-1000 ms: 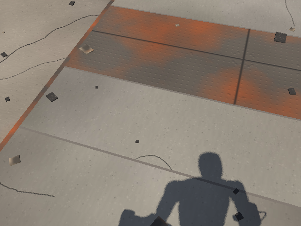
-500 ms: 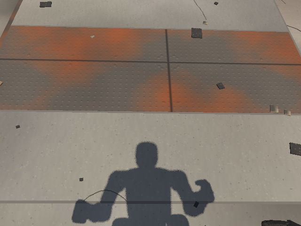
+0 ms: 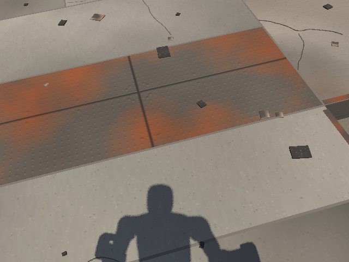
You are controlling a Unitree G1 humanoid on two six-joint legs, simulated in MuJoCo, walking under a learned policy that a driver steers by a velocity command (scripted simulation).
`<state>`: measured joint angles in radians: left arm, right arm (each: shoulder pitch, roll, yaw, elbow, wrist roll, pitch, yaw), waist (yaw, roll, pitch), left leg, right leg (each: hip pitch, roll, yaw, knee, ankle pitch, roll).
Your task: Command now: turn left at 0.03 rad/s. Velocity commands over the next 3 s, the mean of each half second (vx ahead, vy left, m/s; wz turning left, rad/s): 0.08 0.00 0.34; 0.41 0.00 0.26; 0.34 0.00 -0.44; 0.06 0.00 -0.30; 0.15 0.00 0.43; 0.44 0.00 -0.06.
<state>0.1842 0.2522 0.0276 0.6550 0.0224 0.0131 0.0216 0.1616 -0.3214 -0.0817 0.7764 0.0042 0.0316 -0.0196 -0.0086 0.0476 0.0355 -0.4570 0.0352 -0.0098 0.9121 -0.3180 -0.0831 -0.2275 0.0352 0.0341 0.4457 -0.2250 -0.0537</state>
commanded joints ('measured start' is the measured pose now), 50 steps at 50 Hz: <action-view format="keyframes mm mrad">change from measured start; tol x32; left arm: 1 -5 126 27 -26 12 -12 -1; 50 268 158 52 131 -75 -107 -14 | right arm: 1 -54 -36 11 -67 5 -11 15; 43 -286 22 27 -250 24 -107 87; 50 221 -116 -27 -116 -17 -102 36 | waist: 1 40 -197 -90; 13 -47 211 -83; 24 80 -311 -40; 42 112 -121 127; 50 -132 98 -370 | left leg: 1 103 28 -5 -176 -24 -3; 14 362 287 -477 -570 531 380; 19 199 130 -388 -633 -151 272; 25 -403 -28 -219 142 -181 110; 35 -401 17 -120 67 258 51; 46 163 -82 85 -416 213 185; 48 862 230 -285 -368 200 291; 50 801 373 -600 -592 -1 355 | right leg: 1 79 -233 136 -106 291 -155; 7 104 -250 154 -15 331 -122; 14 -302 23 40 586 -443 70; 22 278 -28 -9 -57 -17 47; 25 196 -447 643 -326 -595 -170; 32 241 -269 73 -311 25 -71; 46 294 -301 -53 -18 873 -79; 47 129 -257 -74 185 793 -41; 49 -380 -15 57 814 -349 37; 50 -462 -71 128 879 -304 36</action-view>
